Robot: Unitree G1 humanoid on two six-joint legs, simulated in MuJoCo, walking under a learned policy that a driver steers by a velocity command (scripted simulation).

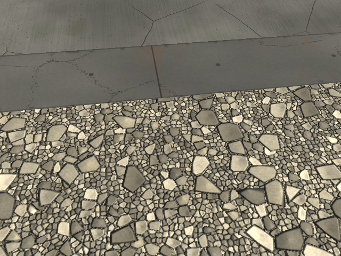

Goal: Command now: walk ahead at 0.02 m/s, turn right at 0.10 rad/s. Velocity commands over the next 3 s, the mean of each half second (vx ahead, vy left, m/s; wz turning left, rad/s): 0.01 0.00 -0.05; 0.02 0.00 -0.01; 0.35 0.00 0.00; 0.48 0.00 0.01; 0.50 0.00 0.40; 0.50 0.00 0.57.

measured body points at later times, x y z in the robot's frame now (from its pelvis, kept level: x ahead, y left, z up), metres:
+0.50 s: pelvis +0.01 +0.00 +0.00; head +0.02 +0.00 +0.45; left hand +0.12 +0.26 -0.12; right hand +0.14 -0.26 -0.12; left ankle +0.02 +0.12 -0.73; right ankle +0.00 -0.12 -0.73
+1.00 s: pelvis +0.01 +0.01 +0.00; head +0.02 +0.01 +0.45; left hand +0.06 +0.26 -0.14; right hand +0.07 -0.25 -0.14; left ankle +0.02 +0.12 -0.73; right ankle +0.00 -0.12 -0.73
